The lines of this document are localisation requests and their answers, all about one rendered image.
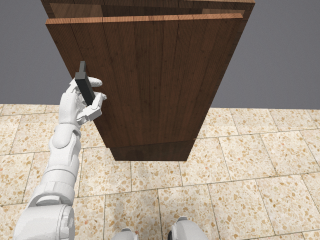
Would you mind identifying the left robot hand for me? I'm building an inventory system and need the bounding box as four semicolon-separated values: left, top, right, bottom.
58;77;107;130

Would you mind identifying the right robot shin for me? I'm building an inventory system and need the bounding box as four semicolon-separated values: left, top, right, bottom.
176;216;188;223

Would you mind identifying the left robot shin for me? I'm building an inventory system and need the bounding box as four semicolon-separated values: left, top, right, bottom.
121;228;131;232

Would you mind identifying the robot left forearm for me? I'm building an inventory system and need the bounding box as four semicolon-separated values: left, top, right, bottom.
12;123;82;240

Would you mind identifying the handle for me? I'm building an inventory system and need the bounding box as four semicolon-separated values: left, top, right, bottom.
74;61;101;117

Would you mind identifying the robot shin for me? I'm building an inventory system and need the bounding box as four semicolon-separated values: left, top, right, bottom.
121;228;131;232
176;216;188;223

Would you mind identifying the cupboard door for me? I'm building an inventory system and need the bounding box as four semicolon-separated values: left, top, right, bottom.
45;13;243;148

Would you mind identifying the robot left upper arm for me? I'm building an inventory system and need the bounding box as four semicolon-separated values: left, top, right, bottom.
15;204;75;240

